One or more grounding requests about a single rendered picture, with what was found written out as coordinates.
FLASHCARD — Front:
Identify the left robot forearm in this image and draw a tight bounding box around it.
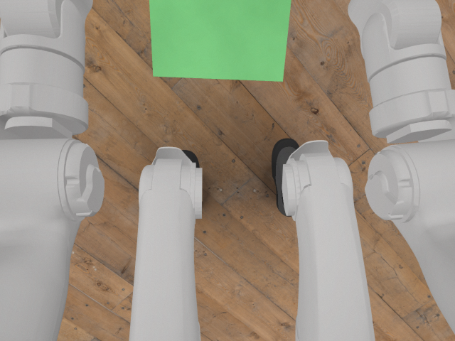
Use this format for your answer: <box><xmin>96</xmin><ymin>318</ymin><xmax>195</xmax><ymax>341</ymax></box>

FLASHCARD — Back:
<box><xmin>0</xmin><ymin>0</ymin><xmax>93</xmax><ymax>140</ymax></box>

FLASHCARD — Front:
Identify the right robot upper arm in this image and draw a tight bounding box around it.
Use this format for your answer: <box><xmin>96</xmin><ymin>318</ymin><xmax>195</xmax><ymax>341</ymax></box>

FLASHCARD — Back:
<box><xmin>365</xmin><ymin>139</ymin><xmax>455</xmax><ymax>334</ymax></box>

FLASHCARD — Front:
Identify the robot right foot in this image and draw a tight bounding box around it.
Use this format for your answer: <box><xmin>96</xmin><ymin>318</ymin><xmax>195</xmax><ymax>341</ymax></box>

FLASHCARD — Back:
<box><xmin>272</xmin><ymin>139</ymin><xmax>299</xmax><ymax>217</ymax></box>

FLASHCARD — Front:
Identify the left robot upper arm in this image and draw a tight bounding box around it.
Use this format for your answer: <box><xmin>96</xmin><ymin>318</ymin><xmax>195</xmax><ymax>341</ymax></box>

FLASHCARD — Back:
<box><xmin>0</xmin><ymin>139</ymin><xmax>105</xmax><ymax>341</ymax></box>

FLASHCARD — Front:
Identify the right robot forearm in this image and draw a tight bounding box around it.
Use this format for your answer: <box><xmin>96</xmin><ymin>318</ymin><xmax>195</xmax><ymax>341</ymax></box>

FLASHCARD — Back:
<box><xmin>348</xmin><ymin>0</ymin><xmax>455</xmax><ymax>144</ymax></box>

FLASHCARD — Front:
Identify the carton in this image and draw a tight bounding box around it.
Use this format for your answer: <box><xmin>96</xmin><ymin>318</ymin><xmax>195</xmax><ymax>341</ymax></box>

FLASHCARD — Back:
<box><xmin>149</xmin><ymin>0</ymin><xmax>291</xmax><ymax>82</ymax></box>

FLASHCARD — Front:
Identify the right robot shin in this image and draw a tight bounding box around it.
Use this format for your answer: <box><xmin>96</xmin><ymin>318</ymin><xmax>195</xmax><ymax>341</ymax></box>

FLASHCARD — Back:
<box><xmin>286</xmin><ymin>140</ymin><xmax>353</xmax><ymax>194</ymax></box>

